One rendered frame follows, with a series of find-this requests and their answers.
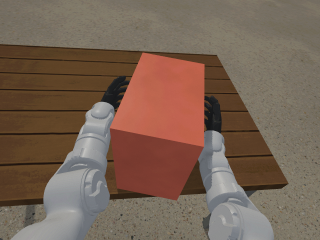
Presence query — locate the robot left hand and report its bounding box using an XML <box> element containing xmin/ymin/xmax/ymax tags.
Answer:
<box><xmin>100</xmin><ymin>75</ymin><xmax>130</xmax><ymax>110</ymax></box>

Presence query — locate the left robot forearm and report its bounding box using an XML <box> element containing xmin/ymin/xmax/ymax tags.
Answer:
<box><xmin>43</xmin><ymin>102</ymin><xmax>115</xmax><ymax>211</ymax></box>

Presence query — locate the carton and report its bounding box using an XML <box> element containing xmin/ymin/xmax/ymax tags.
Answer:
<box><xmin>109</xmin><ymin>52</ymin><xmax>205</xmax><ymax>201</ymax></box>

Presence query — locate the left robot upper arm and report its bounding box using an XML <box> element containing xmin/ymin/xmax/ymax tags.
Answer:
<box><xmin>10</xmin><ymin>167</ymin><xmax>110</xmax><ymax>240</ymax></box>

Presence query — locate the table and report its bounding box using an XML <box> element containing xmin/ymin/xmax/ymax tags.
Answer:
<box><xmin>0</xmin><ymin>44</ymin><xmax>289</xmax><ymax>240</ymax></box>

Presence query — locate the right robot upper arm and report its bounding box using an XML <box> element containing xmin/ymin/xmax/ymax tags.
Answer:
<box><xmin>208</xmin><ymin>202</ymin><xmax>274</xmax><ymax>240</ymax></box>

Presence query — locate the right robot forearm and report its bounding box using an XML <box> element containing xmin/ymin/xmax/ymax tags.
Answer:
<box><xmin>198</xmin><ymin>130</ymin><xmax>260</xmax><ymax>214</ymax></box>

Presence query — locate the robot right hand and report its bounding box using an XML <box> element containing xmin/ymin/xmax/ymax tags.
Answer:
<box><xmin>204</xmin><ymin>95</ymin><xmax>222</xmax><ymax>134</ymax></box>

